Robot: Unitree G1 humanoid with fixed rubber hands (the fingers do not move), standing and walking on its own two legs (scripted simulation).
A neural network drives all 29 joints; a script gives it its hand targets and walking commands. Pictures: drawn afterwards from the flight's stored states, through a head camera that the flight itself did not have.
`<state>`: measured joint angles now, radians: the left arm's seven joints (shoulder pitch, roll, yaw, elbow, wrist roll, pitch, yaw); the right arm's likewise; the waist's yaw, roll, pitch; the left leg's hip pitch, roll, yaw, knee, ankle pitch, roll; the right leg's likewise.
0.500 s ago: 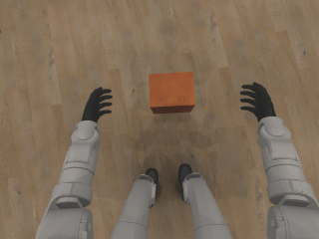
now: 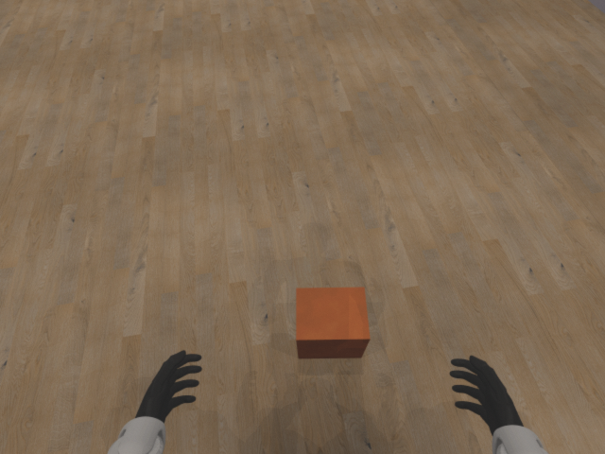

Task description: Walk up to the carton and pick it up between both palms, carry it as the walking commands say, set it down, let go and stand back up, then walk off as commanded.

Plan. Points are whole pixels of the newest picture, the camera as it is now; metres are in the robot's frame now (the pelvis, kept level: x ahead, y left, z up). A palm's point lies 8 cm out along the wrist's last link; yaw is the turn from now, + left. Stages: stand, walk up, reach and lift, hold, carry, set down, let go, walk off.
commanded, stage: let go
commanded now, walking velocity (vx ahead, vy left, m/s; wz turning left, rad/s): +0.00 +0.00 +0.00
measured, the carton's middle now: (330, 324) +0.49 -0.03 -0.66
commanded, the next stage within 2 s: stand in 0.48 s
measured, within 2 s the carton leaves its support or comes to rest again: neither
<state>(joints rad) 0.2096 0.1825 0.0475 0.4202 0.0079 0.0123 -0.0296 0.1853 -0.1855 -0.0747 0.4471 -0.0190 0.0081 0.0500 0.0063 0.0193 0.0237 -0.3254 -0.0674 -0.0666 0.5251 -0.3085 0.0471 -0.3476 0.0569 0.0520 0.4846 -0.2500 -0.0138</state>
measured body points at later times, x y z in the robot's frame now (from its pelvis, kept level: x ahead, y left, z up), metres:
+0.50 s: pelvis -0.01 -0.02 +0.00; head -0.03 -0.01 +0.45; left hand +0.16 +0.21 -0.07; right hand +0.16 -0.25 -0.07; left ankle -0.03 +0.09 -0.74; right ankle -0.01 -0.11 -0.74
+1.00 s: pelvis +0.00 -0.02 +0.00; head -0.06 -0.02 +0.45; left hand +0.10 +0.28 -0.10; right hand +0.12 -0.31 -0.09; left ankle -0.03 +0.09 -0.74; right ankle -0.01 -0.11 -0.74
